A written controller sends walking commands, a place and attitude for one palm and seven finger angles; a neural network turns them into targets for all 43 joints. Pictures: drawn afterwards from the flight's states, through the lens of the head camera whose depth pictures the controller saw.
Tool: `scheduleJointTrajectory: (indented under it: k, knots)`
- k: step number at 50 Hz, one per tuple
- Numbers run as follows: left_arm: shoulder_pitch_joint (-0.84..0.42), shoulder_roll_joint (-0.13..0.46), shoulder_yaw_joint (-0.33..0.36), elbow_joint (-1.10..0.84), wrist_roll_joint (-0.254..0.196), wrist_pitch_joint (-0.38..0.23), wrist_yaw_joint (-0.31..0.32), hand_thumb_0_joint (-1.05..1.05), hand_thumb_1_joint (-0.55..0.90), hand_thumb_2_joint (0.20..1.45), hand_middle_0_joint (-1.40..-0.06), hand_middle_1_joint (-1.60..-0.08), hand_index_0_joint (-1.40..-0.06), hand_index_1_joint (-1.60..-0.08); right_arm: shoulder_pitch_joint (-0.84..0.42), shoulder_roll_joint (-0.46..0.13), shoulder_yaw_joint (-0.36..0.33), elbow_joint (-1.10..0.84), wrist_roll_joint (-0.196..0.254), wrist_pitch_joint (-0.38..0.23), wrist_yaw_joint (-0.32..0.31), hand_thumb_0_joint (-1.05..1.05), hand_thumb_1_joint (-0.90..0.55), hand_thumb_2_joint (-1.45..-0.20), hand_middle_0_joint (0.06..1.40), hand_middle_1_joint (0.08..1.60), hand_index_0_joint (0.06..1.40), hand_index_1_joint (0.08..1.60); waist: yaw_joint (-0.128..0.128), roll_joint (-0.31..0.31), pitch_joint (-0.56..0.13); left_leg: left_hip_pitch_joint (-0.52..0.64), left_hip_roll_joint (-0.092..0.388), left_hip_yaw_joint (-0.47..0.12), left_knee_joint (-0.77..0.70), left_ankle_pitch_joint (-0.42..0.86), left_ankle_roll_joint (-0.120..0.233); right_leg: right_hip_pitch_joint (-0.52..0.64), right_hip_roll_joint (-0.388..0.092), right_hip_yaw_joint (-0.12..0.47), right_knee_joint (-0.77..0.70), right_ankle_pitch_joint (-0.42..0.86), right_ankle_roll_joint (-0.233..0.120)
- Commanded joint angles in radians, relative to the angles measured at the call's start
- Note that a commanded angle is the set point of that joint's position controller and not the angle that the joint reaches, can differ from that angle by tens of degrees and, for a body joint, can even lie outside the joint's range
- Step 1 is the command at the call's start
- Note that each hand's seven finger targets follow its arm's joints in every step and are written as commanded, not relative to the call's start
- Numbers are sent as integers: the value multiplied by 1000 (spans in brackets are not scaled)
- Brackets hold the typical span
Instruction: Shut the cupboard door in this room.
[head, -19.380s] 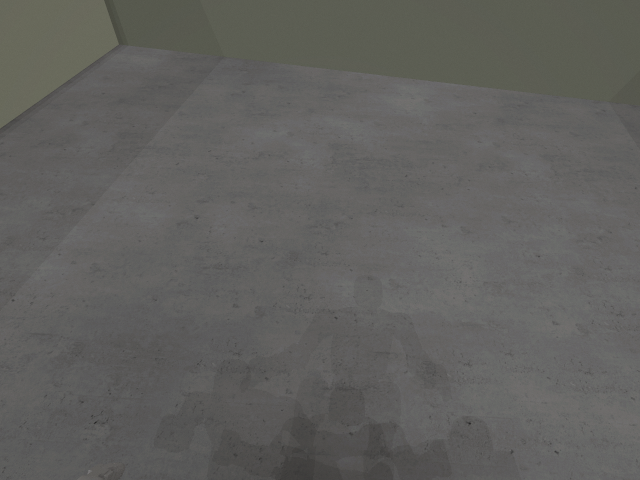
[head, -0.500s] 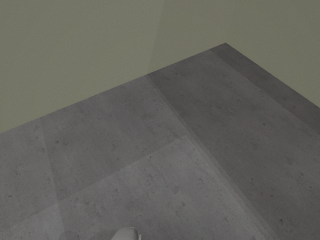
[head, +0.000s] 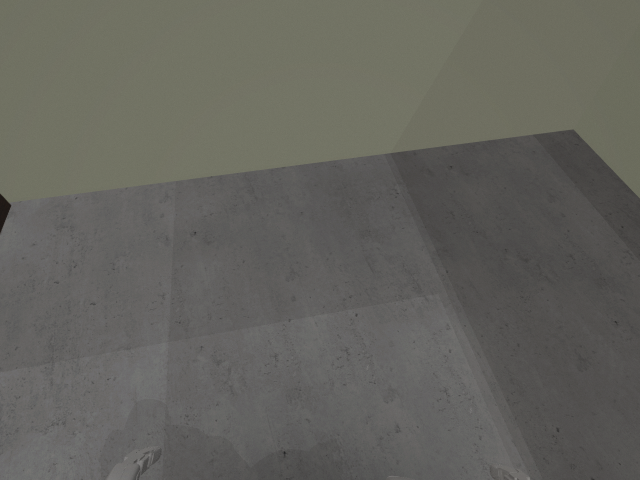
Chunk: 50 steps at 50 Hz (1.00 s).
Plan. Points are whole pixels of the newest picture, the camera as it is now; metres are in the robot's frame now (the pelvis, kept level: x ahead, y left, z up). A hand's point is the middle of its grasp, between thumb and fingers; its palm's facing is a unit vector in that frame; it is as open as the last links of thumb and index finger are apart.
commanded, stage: walk to a spot facing it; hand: left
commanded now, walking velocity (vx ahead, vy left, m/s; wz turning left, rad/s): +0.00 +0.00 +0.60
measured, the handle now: out of the picture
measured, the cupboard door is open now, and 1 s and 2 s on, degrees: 81 81 81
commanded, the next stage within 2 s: none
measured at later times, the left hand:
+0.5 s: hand out of the picture -0.07 +0.22 -0.17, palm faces +0.40 -0.88 -0.24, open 7.4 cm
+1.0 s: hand (101, 423) +0.20 +0.34 -0.16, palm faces +0.43 -0.89 -0.17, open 7.4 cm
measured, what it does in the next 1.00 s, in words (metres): walks ahead, turning left: right foot, then left foot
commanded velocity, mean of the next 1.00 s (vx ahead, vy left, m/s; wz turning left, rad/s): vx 0.32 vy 0.00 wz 0.39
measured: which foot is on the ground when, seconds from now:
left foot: down 0.00-0.04, up 0.06-0.50, down 0.52-1.00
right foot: up 0.00-0.02, down 0.04-0.54, up 0.56-1.00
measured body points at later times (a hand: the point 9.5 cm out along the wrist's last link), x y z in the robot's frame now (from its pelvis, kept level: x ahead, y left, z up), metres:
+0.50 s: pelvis +0.02 +0.03 +0.00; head +0.05 +0.05 +0.45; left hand -0.09 +0.27 -0.15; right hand +0.21 -0.18 -0.13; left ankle +0.00 +0.16 -0.72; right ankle +0.02 -0.13 -0.73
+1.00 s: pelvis +0.18 +0.13 +0.00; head +0.19 +0.15 +0.45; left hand +0.18 +0.39 -0.14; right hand +0.21 -0.09 -0.15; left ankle +0.01 +0.16 -0.73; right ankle +0.36 +0.08 -0.70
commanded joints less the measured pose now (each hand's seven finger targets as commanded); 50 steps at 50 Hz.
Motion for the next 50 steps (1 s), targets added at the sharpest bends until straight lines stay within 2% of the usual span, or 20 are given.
scheduleJointTrajectory:
  k: [1,2,3,5,6,7,14,22,24,25,26,27,28,29,31,33,38,42,47,50]
  knots:
    - [175,162,43,-47,8,-48,12,0,900,900,-200,-300,-200,-300,-24,-159,-63,-94,18,-19,-11,0,-900,-900,200,300,200,300,61,-3,-161,-153,94,-161,88,168,66,344,-91,78,-409,218,-41]
    - [176,250,61,-55,23,-56,20,0,900,900,-200,-300,-200,-300,-6,-84,-49,-119,21,-22,-6,0,-900,-900,200,300,200,300,61,-303,-152,-336,-62,31,343,-261,-19,410,-383,374,-466,338,-162]
    - [163,241,58,-63,11,-55,23,0,900,900,-200,-300,-200,-300,-14,-137,-61,-113,9,-14,-10,0,-900,-900,200,300,200,300,66,-299,-152,-302,-17,-12,528,-340,-12,275,-450,388,-480,365,-231]
    - [53,173,43,-85,9,-52,23,0,900,900,-200,-300,-200,-300,-3,-130,-63,-74,6,0,2,0,-900,-900,200,300,200,300,14,-162,-74,-297,26,-7,711,-203,-17,172,-346,251,-477,237,-225]
    - [7,143,35,-94,10,-52,23,0,900,900,-200,-300,-200,-300,33,-117,-60,-55,3,5,11,0,-900,-900,200,300,200,300,-15,-136,-70,-292,48,15,724,-139,-26,165,-307,158,-476,189,-196]
    - [5,127,29,-96,12,-58,20,0,900,900,-200,-300,-200,-300,51,-107,-54,-45,-2,7,19,0,-900,-900,200,300,200,300,-15,-166,-69,-288,53,42,723,-92,-36,172,-271,99,-485,162,-169]
    - [183,147,39,15,17,-90,14,0,900,900,-200,-300,-200,-300,-59,-74,-37,-48,0,-7,41,0,-900,-900,200,300,200,300,66,-149,-43,-351,106,127,476,-83,-50,350,-324,14,-554,86,-182]
    - [216,185,56,82,26,-92,0,0,900,900,-200,-300,-200,-300,-81,-37,-13,-62,9,-40,49,0,-900,-900,200,300,200,300,71,-196,-49,-165,103,232,121,-158,-5,327,-379,-119,-490,127,-176]
    - [186,194,60,93,22,-89,-4,0,900,900,-200,-300,-200,-300,-1,-51,-17,-43,4,-52,43,0,-900,-900,200,300,200,300,14,-154,-61,11,79,279,5,-91,7,232,-365,-176,-401,127,-142]
    - [175,183,58,91,15,-86,-10,0,900,900,-200,-300,-200,-300,92,-91,-28,-14,0,-61,36,0,-900,-900,200,300,200,300,-39,-63,-108,205,51,288,-96,-51,18,138,-314,-240,-236,158,-105]
    - [161,129,50,69,8,-84,-22,0,900,900,-200,-300,-200,-300,228,-201,-58,16,-5,-70,24,0,-900,-900,200,300,200,300,-112,196,-180,423,207,10,-205,-173,86,-71,-200,-286,89,78,-46]
    - [55,77,29,-12,8,-84,-34,0,900,900,-200,-300,-200,-300,346,-309,-82,47,-4,-75,8,0,-900,-900,200,300,200,300,-173,368,-141,491,426,-343,-313,-100,179,-375,-85,-208,342,-208,-4]
    - [-33,89,30,-28,15,-78,-22,0,900,900,-200,-300,-200,-300,363,-298,-74,84,4,-74,-3,0,-900,-900,200,300,200,300,-173,271,-109,405,465,-361,-332,-133,212,-412,-114,-67,426,-198,-28]
    - [-44,71,33,-17,11,-77,-21,0,900,900,-200,-300,-200,-300,300,-264,-64,67,7,-77,-12,0,-900,-900,200,300,200,300,-133,213,-56,330,443,-333,-337,-144,213,-426,-131,-32,458,-121,-33]
    - [38,75,34,48,17,-77,-35,0,900,900,-200,-300,-200,-300,177,-164,-32,34,8,-95,-18,0,-900,-900,200,300,200,300,-50,124,-18,211,346,-153,-342,-53,164,-322,-149,-14,427,46,-31]
    - [118,54,26,86,21,-69,-37,0,900,900,-200,-300,-200,-300,149,-133,-21,36,11,-113,-18,0,-900,-900,200,300,200,300,-9,110,-34,201,279,-32,-345,125,149,-270,-130,-28,406,143,-18]
    - [79,48,15,75,18,-63,-32,0,900,900,-200,-300,-200,-300,220,-99,-18,88,23,-130,-22,0,-900,-900,200,300,200,300,1,92,-22,280,257,15,-349,387,171,-343,-112,-31,364,230,2]
    - [-33,29,7,41,14,-68,-32,0,900,900,-200,-300,-200,-300,289,-69,-17,136,20,-137,-33,0,-900,-900,200,300,200,300,-19,93,30,324,264,10,-351,464,186,-389,-107,-33,241,258,-5]
    - [-162,-2,-1,-1,6,-83,-36,0,900,900,-200,-300,-200,-300,355,-55,-15,183,10,-136,-44,0,-900,-900,200,300,200,300,-54,95,67,330,270,4,-309,545,184,-291,-74,-43,-18,251,-53]
    - [-79,8,6,20,4,-89,-33,0,900,900,-200,-300,-200,-300,329,-78,-20,198,8,-133,-48,0,-900,-900,200,300,200,300,-4,104,40,274,270,7,-219,694,173,-77,-25,-74,-100,212,-95]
